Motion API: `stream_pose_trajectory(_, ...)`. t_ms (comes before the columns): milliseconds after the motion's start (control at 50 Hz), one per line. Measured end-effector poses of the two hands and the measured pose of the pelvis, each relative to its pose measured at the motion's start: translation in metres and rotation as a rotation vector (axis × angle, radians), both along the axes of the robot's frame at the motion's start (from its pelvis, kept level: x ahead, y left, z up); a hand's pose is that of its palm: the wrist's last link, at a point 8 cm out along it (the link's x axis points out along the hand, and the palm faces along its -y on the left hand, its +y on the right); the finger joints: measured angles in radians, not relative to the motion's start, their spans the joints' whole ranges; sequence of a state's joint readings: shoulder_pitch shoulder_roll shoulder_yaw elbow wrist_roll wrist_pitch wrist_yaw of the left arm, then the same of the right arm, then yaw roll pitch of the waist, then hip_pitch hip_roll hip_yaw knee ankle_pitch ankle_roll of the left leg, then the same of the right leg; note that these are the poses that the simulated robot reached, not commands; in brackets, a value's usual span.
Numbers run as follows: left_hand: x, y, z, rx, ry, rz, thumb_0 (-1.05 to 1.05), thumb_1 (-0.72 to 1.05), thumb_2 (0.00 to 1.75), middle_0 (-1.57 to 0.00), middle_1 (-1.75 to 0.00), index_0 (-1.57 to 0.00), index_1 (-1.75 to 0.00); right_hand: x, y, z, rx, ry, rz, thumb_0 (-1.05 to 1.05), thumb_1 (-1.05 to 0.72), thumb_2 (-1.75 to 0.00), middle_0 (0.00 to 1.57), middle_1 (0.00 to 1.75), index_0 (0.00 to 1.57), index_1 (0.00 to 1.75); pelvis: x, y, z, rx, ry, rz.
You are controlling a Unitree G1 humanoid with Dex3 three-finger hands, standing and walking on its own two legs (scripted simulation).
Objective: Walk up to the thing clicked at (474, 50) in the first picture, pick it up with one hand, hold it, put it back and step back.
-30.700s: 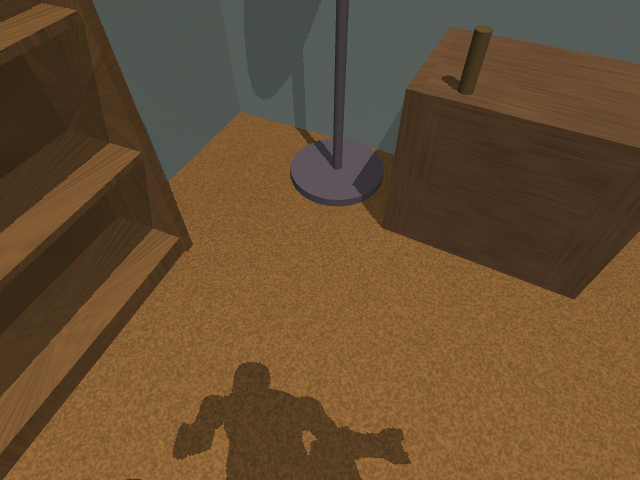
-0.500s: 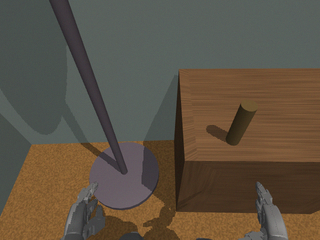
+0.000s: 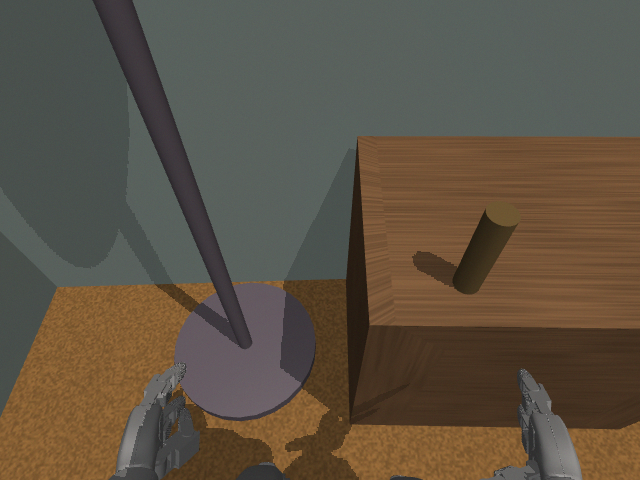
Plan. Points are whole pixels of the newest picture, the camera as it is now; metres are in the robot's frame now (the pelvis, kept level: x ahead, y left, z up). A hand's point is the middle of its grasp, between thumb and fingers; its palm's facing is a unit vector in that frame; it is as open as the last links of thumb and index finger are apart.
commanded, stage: home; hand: right
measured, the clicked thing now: (482, 252) +0.42 -0.21 -0.01
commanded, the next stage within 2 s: stand in 1.72 s
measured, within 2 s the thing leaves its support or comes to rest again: neither
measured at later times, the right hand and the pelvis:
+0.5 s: hand (495, 455) +0.16 -0.18 -0.06, palm faces +0.11 +0.97 -0.23, open 17.3 cm; pelvis -0.01 +0.00 +0.00, yaw +0 degrees
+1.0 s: hand (493, 457) +0.16 -0.18 -0.06, palm faces +0.12 +0.97 -0.23, open 17.4 cm; pelvis -0.01 +0.00 -0.01, yaw +0 degrees
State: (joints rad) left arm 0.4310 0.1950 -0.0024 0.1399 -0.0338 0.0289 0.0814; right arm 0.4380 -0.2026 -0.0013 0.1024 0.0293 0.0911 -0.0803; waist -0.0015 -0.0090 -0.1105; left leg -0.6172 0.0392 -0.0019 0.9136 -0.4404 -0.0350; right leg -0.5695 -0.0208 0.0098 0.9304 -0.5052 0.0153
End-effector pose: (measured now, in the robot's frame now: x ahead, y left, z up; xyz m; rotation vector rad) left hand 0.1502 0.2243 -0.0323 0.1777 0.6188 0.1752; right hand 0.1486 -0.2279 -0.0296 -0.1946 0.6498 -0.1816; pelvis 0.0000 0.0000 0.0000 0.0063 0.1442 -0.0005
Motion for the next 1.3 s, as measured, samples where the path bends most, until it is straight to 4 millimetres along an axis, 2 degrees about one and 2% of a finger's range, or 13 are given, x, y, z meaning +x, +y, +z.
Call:
stream_pose_trajectory(820,-0.012,-0.002,0.002,0.011,-0.025,0.003,0.01,0.9,0.9,-0.2,-0.3,-0.2,-0.3,-0.01,0.001,0.0,0.001,-0.015,-0.004,-0.01,0.52,-0.06,0.06,0.06,0.05,0.06,-0.01,-0.001,-0.007,0.0,0.011,0.0)
stream_pose_trajectory(1160,-0.006,0.0,0.002,0.012,-0.028,0.001,0.01,0.9,0.9,-0.2,-0.3,-0.2,-0.3,-0.009,0.002,-0.001,-0.003,-0.01,-0.011,-0.01,0.53,-0.06,0.06,0.05,0.05,0.06,-0.007,0.001,-0.008,-0.001,0.022,-0.003)
stream_pose_trajectory(1300,-0.008,0.01,-0.025,0.038,0.065,0.021,0.01,0.9,0.9,-0.2,-0.3,-0.2,-0.3,-0.006,0.001,0.001,-0.017,-0.016,-0.024,-0.01,0.53,-0.06,0.06,0.05,0.05,0.06,-0.003,0.002,-0.009,0.012,0.02,-0.004)
